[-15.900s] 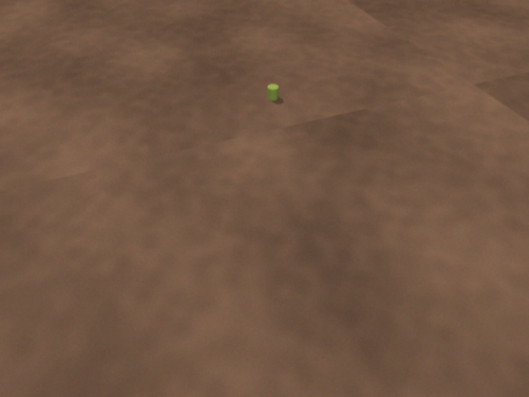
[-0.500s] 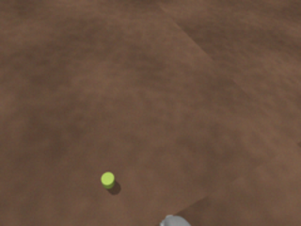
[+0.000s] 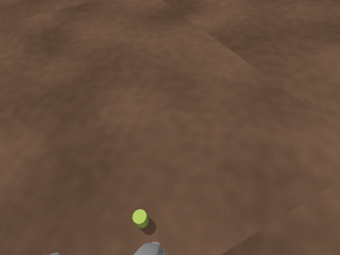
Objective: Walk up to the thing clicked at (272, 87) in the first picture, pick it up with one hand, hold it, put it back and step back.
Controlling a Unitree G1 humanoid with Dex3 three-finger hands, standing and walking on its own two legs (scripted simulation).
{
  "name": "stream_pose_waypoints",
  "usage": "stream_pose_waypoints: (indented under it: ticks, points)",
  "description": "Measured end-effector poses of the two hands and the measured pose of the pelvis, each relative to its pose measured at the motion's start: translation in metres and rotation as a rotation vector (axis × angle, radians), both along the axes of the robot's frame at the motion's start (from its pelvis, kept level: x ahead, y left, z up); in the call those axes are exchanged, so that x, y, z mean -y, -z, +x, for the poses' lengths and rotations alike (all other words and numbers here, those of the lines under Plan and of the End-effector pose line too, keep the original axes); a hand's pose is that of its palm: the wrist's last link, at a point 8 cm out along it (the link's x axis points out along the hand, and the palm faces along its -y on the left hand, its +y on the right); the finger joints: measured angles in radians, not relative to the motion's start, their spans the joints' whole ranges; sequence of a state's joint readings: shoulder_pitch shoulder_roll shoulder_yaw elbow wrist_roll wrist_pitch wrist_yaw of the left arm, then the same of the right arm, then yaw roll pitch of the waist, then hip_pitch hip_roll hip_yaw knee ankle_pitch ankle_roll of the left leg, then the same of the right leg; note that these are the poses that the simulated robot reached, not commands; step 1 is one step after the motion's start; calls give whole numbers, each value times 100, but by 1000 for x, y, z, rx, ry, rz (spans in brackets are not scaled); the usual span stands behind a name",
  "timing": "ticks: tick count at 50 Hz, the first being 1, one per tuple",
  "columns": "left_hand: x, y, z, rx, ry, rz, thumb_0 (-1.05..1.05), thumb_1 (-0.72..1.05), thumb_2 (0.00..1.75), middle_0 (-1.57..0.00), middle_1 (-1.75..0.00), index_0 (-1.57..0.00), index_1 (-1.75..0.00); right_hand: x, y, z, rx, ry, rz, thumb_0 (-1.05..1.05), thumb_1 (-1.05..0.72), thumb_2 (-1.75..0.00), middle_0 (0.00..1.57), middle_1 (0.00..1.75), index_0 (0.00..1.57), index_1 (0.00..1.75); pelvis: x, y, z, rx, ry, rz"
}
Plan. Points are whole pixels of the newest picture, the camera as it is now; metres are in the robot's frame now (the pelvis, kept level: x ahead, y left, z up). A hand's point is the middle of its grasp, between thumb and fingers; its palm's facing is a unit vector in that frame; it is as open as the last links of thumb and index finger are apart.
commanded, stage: walk up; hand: left
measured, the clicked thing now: (140, 218) +0.41 +0.25 -0.72
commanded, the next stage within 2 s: none
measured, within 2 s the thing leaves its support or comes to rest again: neither
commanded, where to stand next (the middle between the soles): +0.03 +0.01 m, yaw +0 degrees
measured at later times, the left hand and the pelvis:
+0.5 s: hand out of the picture +0.04 +0.30 -0.17, palm faces +0.00 -0.93 -0.36, open 7.3 cm; pelvis -0.04 +0.03 -0.01, yaw +0 degrees
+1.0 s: hand out of the picture -0.16 +0.29 -0.10, palm faces +0.06 -0.86 -0.50, open 7.3 cm; pelvis -0.07 +0.00 +0.01, yaw +2 degrees
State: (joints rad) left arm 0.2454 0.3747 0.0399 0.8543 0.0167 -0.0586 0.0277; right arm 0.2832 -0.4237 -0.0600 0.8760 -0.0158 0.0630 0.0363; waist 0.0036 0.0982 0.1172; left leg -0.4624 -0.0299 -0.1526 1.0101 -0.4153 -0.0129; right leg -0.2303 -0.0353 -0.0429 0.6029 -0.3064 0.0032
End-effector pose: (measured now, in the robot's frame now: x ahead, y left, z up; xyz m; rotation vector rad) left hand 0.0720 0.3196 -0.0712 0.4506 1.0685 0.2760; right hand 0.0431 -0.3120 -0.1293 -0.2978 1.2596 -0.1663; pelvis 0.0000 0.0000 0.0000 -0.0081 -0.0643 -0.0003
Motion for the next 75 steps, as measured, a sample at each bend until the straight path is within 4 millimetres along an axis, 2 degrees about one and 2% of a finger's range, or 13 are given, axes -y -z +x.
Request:
stream_pose_waypoints:
  ticks: [8, 14, 21, 29, 34, 42, 47, 51, 54, 59, 63, 69, 75]
  points:
    - [-32, 32, 17, 2, -10, -34, 0, 90, 89, -20, -30, -21, -31, -30, 1, 18, 24, -41, -47, 1, -90, -90, 20, 30, 21, 30, -28, 17, -8, -8, -23, 37]
    - [-32, 48, 7, -41, -31, -91, 0, 91, 90, -20, -30, -21, -30, -43, -15, 32, 94, -66, -65, 1, -90, -90, 20, 30, 21, 30, -33, 12, -14, -21, -15, 9]
    - [-18, 55, -26, -117, -45, -135, 0, 91, 89, -20, -30, -21, -30, -39, -22, 45, 148, -68, -78, 1, -90, -90, 20, 30, 21, 30, -29, 9, -25, -15, -5, -18]
    - [-19, 59, -53, -103, -57, -106, 0, 91, 89, -20, -30, -21, -30, -18, -22, 31, 204, -84, -123, 1, -90, -90, 20, 30, 21, 31, -18, 20, -69, 4, 14, -5]
    - [-6, 54, -94, -86, -60, -87, 0, 91, 90, -20, -30, -21, -30, 7, -18, 7, 227, -97, -123, 1, -90, -90, 20, 30, 21, 31, 5, 26, -91, -5, 34, 9]
    - [13, 14, -215, -232, -176, -36, 0, 91, 89, -20, -30, -21, -30, 25, -20, -37, 138, -68, -36, 1, -90, -90, 20, 30, 21, 30, 15, -2, -92, 20, 11, 14]
    - [1, -12, -242, -296, -222, 7, 0, 90, 89, -20, -30, -21, -31, 27, -21, -62, 49, -40, -3, 1, -90, -90, 20, 30, 20, 30, 9, -14, -82, 21, -15, 28]
    - [-12, -16, -229, -281, -221, 7, 1, 90, 89, -20, -30, -21, -31, 17, -19, -66, -21, -41, -3, 1, -90, -90, 20, 30, 20, 30, 0, -14, -68, 15, -36, 26]
    - [-23, -4, -206, -256, -207, -16, 1, 90, 90, -20, -30, -21, -31, 3, -18, -53, -37, -64, -16, 1, -91, -90, 20, 30, 20, 30, -10, -9, -56, 12, -53, 10]
    - [-37, 35, -150, -222, -157, -79, 0, 91, 90, -20, -30, -21, -30, -26, -16, -10, 57, -86, -63, 1, -90, -90, 20, 30, 20, 30, -30, 9, -38, 13, -42, 29]
    - [-31, 46, -91, -158, -81, -128, 0, 91, 90, -20, -30, -21, -30, -42, -31, 13, 158, -83, -61, 1, -90, -90, 20, 30, 21, 30, -35, 5, -27, 16, -32, 17]
    - [-20, 49, -19, -44, -33, -150, 0, 91, 89, -20, -30, -21, -30, -37, -40, 31, 184, -77, -110, 1, -90, -90, 20, 30, 21, 31, -30, 4, -23, 11, -14, 8]
    - [-5, 48, 4, -16, 7, -104, 0, 91, 89, -20, -30, -21, -30, -13, -20, 44, 189, -54, -103, 1, -90, -90, 20, 30, 21, 31, -14, 18, -32, -11, 6, 9]
